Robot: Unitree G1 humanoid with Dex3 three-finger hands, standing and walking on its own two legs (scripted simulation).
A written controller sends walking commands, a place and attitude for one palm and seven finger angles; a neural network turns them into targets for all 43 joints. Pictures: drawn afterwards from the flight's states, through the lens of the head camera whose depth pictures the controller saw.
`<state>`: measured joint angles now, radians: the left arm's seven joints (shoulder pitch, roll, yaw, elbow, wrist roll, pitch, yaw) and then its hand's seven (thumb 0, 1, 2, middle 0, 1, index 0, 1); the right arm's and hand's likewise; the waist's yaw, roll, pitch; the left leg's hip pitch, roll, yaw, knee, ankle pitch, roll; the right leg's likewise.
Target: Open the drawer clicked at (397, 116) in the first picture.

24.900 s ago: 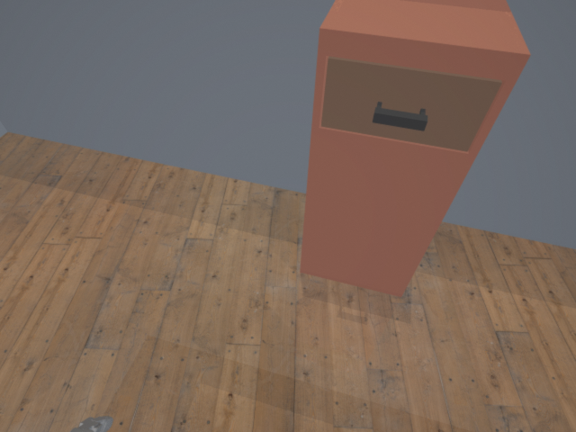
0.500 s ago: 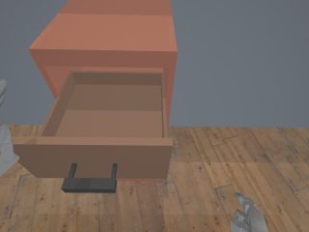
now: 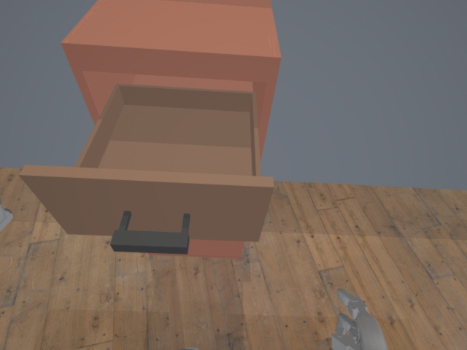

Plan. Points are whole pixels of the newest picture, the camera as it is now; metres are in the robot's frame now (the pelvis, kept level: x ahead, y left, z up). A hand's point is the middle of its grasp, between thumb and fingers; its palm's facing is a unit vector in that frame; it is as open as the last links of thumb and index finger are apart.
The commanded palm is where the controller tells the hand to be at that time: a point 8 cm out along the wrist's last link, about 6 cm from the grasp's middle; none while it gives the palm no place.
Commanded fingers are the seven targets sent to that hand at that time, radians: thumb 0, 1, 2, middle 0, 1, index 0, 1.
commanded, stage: step back with the hand held close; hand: left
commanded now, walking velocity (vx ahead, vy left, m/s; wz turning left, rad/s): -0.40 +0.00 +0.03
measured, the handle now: (154, 229) +0.29 +0.16 +0.05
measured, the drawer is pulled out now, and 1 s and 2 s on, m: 0.27 0.27 0.27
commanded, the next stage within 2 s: stop stepping back and stand still in 0.38 s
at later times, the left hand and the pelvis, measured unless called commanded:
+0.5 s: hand out of the picture +0.07 +0.23 +0.21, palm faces +0.42 -0.78 -0.47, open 7.4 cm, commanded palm +0.00 +0.26 +0.24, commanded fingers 0.00 0.90 0.90 -0.20 -0.30 -0.20 -0.30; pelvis -0.12 -0.02 +0.01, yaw +2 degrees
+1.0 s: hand out of the picture -0.03 +0.20 +0.23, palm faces +0.45 -0.77 -0.44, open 7.4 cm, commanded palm -0.10 +0.24 +0.24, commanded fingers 0.00 0.90 0.90 -0.20 -0.30 -0.20 -0.30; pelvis -0.22 -0.04 +0.01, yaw +2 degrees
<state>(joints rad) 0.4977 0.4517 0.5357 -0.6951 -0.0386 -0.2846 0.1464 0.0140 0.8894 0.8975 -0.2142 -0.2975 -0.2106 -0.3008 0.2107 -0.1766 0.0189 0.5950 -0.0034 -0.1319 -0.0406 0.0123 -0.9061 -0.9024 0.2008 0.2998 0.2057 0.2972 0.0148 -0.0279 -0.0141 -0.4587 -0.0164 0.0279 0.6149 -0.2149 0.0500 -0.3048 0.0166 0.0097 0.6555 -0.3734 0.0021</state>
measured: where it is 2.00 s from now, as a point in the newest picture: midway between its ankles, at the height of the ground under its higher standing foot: outside the picture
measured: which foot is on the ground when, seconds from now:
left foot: down 0.00-0.18, up 0.20-0.40, down 0.42-0.66, up 0.68-0.82, down 0.84-1.00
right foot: up 0.00-0.02, down 0.04-0.46, up 0.48-0.60, down 0.62-1.00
